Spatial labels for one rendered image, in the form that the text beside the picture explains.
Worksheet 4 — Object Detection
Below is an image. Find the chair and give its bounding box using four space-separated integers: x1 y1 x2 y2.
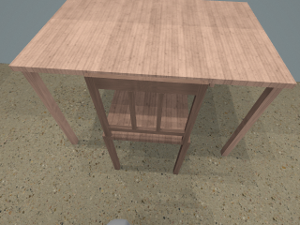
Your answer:
84 73 209 174

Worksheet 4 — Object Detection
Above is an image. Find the table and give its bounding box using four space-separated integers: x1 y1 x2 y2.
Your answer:
9 0 297 157

